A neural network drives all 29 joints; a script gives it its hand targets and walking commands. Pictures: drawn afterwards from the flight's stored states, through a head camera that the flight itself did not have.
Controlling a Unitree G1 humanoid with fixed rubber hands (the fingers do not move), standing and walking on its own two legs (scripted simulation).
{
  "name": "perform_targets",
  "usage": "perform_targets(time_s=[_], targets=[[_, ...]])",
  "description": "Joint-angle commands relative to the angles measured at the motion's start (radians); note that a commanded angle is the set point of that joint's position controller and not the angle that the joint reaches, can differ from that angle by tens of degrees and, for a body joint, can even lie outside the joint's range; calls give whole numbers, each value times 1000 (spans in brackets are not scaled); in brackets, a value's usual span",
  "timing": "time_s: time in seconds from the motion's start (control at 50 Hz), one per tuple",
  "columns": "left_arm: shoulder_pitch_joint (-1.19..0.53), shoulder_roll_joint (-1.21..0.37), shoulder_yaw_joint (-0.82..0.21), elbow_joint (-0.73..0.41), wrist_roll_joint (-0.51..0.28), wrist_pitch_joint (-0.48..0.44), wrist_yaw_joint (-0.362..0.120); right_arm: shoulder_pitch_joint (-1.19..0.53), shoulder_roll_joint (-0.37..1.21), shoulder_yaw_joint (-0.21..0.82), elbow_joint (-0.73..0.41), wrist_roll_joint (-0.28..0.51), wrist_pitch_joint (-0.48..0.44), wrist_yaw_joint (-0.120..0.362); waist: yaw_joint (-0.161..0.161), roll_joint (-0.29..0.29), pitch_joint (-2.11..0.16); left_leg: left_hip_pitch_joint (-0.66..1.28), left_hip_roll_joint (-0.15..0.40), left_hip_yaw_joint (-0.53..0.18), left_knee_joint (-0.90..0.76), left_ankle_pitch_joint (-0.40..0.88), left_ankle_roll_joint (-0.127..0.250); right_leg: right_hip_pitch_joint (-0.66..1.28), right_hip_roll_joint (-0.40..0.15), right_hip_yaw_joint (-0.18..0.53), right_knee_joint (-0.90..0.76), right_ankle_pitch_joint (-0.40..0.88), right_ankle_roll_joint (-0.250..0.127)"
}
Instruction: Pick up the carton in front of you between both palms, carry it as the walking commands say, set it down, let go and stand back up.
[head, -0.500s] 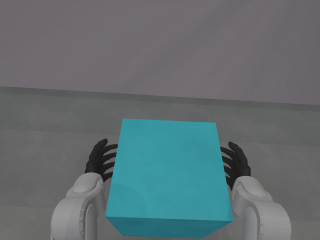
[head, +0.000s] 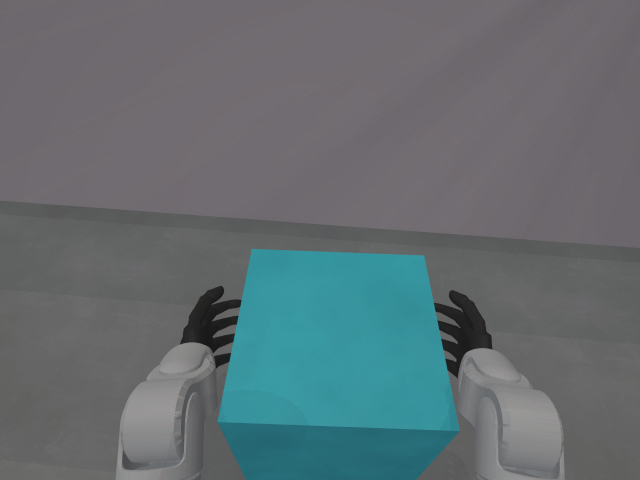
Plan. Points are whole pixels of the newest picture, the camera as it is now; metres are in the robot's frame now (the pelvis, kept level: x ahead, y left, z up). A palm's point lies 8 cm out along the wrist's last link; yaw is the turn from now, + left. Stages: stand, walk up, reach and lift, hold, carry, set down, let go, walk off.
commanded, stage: carry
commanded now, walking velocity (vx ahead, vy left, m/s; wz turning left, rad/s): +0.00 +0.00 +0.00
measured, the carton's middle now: (332, 375) +0.26 +0.00 +0.01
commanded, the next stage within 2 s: hold in 1.46 s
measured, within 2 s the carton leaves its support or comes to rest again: neither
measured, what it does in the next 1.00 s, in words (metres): shifts its weight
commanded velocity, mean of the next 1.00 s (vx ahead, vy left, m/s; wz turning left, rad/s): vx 0.00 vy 0.00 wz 0.00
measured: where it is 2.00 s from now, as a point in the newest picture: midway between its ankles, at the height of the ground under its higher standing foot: outside the picture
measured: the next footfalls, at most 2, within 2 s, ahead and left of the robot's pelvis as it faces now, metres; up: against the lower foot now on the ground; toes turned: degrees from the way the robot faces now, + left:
none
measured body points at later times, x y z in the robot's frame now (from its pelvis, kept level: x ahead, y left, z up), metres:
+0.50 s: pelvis -0.04 +0.01 +0.00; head -0.05 +0.01 +0.45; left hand +0.25 +0.16 +0.02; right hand +0.25 -0.14 +0.02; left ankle -0.12 +0.12 -0.73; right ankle +0.02 -0.09 -0.73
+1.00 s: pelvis -0.06 +0.02 +0.00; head -0.07 +0.02 +0.45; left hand +0.24 +0.17 +0.03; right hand +0.24 -0.13 +0.03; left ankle -0.12 +0.12 -0.73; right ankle +0.02 -0.09 -0.73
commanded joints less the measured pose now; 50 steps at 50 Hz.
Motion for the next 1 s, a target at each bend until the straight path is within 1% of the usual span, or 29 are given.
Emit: perform_targets(time_s=[0.0, 0.04, 0.06, 0.1, 0.16, 0.24, 0.32, 0.44, 0.52, 0.58, 0.66, 0.74, 0.88, 0.98], targets=[[-371, -716, -585, 1, -234, -44, -152, -351, 694, 592, -2, 248, -42, 154, -1, 15, -192, -9, 95, -41, -11, 670, 6, 209, -118, 114, 19, 602, 0], [-394, -721, -571, 38, -221, -80, -163, -372, 697, 577, 35, 234, -76, 165, -1, 18, -185, -5, 101, -41, -12, 658, 13, 195, -116, 115, 16, 545, 2], [-383, -699, -555, 49, -213, -97, -165, -366, 681, 571, 31, 226, -96, 162, -2, 17, -183, -12, 102, -40, -12, 639, 17, 197, -116, 114, 12, 525, 3], [-428, -719, -564, 65, -212, -134, -175, -394, 702, 567, 64, 214, -132, 169, -4, 12, -180, -24, 99, -41, -16, 588, 23, 202, -119, 118, 5, 509, 4], [-438, -711, -543, 117, -192, -185, -188, -412, 701, 552, 114, 196, -183, 179, -4, 2, -182, -36, 93, -42, -21, 524, 27, 211, -123, 121, -4, 501, 4], [-444, -688, -489, 212, -148, -255, -199, -426, 681, 502, 212, 156, -253, 191, -4, -2, -177, -50, 91, -47, -33, 471, 33, 211, -125, 122, -18, 461, 6], [-479, -686, -437, 322, -109, -336, -213, -461, 680, 446, 326, 117, -334, 209, -4, -2, -157, -72, 89, -52, -54, 391, 40, 199, -124, 126, -41, 391, 7], [-580, -728, -374, 498, -71, -478, -251, -557, 720, 380, 507, 73, -475, 248, -3, -4, -145, -97, 82, -59, -77, 280, 49, 190, -125, 134, -70, 307, 9], [-655, -814, -398, 557, -81, -549, -281, -627, 803, 404, 569, 80, -546, 279, -3, -9, -160, -98, 77, -63, -80, 251, 54, 197, -125, 136, -77, 288, 10], [-672, -877, -432, 554, -96, -557, -299, -645, 866, 442, 564, 96, -554, 297, -3, -11, -181, -93, 76, -64, -73, 260, 57, 205, -126, 135, -76, 296, 9], [-644, -917, -478, 501, -122, -513, -304, -620, 908, 492, 508, 126, -511, 300, -2, -12, -203, -85, 77, -64, -59, 294, 59, 212, -128, 132, -69, 324, 9], [-600, -892, -449, 507, -104, -476, -302, -580, 883, 464, 510, 110, -475, 297, -2, -10, -198, -91, 79, -64, -53, 311, 61, 204, -129, 130, -66, 336, 12], [-638, -901, -451, 499, -113, -477, -306, -610, 893, 461, 505, 114, -474, 300, -2, -9, -171, -112, 78, -69, -68, 277, 64, 190, -128, 133, -74, 296, 16], [-640, -905, -453, 500, -115, -477, -307, -611, 898, 464, 505, 116, -474, 301, -2, -9, -180, -107, 77, -69, -63, 292, 66, 194, -128, 131, -73, 302, 18]])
